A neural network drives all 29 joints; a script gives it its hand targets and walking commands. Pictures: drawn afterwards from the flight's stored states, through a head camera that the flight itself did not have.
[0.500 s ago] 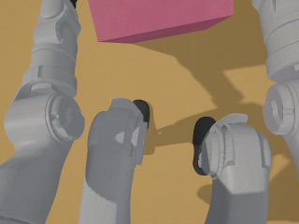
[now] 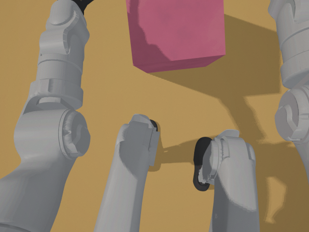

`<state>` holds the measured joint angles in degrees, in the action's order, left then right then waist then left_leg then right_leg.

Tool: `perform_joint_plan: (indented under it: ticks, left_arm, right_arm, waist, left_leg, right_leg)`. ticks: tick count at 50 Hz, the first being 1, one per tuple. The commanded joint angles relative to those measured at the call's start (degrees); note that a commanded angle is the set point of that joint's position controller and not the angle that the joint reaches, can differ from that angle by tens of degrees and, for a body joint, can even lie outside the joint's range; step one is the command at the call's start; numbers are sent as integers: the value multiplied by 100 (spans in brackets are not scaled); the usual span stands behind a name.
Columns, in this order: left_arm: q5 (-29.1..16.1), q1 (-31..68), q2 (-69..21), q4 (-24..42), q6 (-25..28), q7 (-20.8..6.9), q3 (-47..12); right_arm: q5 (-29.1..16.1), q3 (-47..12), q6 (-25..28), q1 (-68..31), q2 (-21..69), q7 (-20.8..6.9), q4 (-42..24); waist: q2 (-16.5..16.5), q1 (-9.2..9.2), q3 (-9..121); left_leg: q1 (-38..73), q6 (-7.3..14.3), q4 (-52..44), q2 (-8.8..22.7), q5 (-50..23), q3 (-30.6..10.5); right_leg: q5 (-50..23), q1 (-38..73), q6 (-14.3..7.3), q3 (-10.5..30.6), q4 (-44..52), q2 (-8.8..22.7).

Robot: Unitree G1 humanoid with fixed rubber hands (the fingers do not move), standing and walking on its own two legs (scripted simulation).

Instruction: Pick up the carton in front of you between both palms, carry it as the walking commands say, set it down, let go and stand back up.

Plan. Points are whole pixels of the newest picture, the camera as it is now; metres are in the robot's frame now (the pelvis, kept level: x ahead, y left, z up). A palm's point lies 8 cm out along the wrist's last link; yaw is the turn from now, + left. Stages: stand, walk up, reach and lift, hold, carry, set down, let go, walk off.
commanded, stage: set down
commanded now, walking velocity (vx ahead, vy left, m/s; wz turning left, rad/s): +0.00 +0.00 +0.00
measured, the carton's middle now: (173, 30) +0.56 +0.07 -0.31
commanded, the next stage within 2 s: let go in 0.64 s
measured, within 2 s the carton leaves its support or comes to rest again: neither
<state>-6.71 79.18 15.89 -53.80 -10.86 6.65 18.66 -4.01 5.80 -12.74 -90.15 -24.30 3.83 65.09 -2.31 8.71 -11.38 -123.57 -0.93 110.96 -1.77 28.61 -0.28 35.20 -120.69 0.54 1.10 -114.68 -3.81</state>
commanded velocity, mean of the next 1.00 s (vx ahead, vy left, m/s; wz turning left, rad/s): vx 0.00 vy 0.00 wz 0.00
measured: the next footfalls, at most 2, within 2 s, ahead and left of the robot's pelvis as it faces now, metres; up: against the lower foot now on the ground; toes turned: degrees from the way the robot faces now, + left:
none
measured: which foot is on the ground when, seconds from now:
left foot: down 0.00-1.00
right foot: down 0.00-1.00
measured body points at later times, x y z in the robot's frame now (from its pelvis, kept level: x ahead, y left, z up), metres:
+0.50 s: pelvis +0.02 +0.00 +0.13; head +0.36 +0.01 +0.43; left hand +0.54 +0.27 +0.03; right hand +0.63 -0.12 +0.03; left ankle +0.12 +0.12 -0.40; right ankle +0.09 -0.11 -0.40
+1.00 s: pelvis +0.06 +0.02 +0.26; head +0.34 +0.03 +0.62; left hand +0.46 +0.27 +0.14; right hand +0.51 -0.15 +0.14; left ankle +0.12 +0.12 -0.40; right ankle +0.09 -0.11 -0.40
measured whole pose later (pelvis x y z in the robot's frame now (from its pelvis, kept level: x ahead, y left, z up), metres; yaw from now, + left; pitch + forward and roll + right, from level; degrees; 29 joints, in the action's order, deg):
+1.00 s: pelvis +0.06 +0.02 +0.26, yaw -2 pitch +38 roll -1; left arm 5.4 38.3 12.5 -35.8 -8.9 -6.6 16.4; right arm 7.2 14.6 -11.1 -43.5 -7.9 5.8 37.1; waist -1.2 5.4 1.4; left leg -74.4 1.0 50.9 -1.2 14.6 -1.2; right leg 18.1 -71.5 1.6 4.4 -51.4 -3.6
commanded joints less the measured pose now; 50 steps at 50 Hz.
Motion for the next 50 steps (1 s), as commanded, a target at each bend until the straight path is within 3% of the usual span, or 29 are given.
perform_joint_plan:
  ticks: [1, 7, 13, 21, 33, 37, 42, 46, 50]
  left_arm:
    - [190, 1196, 630, 636, 85, -47, 203]
    - [170, 970, 820, 1105, -26, -109, 337]
    - [37, 594, 907, 1509, -200, -216, 317]
    - [145, 203, 740, 1537, -231, -362, 340]
    - [649, -175, 432, 1423, -76, -533, 543]
    - [946, -782, 382, 1547, -8, -727, 569]
    - [1294, -2039, 432, 2002, 137, -1085, 372]
    - [1312, -2950, 496, 2397, 261, -1286, 29]
    - [1135, -3844, 438, 2581, 402, -1379, -292]
  right_arm:
    - [170, 201, 99, -1441, -531, -63, -575]
    - [196, 124, -40, -1474, -463, -64, -1147]
    - [188, 85, -230, -1234, -388, -43, -1658]
    - [360, 343, -234, -734, -299, -157, -1644]
    - [721, 770, -51, -206, -102, -368, -1349]
    - [1004, 973, -12, 558, 214, -279, -1561]
    - [1240, 1099, 80, 2039, 858, 52, -2516]
    - [1188, 958, 216, 3033, 1150, 229, -3383]
    - [1069, 785, 399, 3970, 1196, 219, -3785]
  waist:
    - [-237, 277, 6357]
    - [-580, 401, 7375]
    - [-770, 389, 8009]
    - [-636, 294, 7657]
    - [-469, 229, 7103]
    - [-417, 127, 7346]
    - [-297, 11, 7552]
    - [-68, -17, 7044]
    - [132, -86, 6260]
  left_leg:
    - [4081, -222, -1086, -113, -1972, 464]
    - [4409, -203, -1624, -151, -2408, 575]
    - [4815, -178, -2233, -189, -2900, 617]
    - [5383, -190, -3132, -200, -3209, 516]
    - [6280, -197, -4545, -155, -3272, 442]
    - [6790, -150, -4921, -155, -3569, 451]
    - [7647, -38, -5417, -158, -4010, 388]
    - [8639, 34, -5843, -104, -4119, 223]
    - [9528, 38, -6266, 10, -3964, -7]
  right_leg:
    - [-945, 2186, -62, -335, 1340, -212]
    - [-1488, 3277, 25, -328, 1865, -272]
    - [-2152, 4230, 100, -312, 2444, -285]
    - [-2442, 4521, 111, -261, 3399, -269]
    - [-2629, 5269, 151, -154, 4911, -214]
    - [-3139, 5967, 202, -118, 5371, -195]
    - [-3830, 6909, 272, -43, 5924, -180]
    - [-3498, 6891, 278, -64, 6449, -169]
    - [-2881, 6753, 243, -130, 6931, -130]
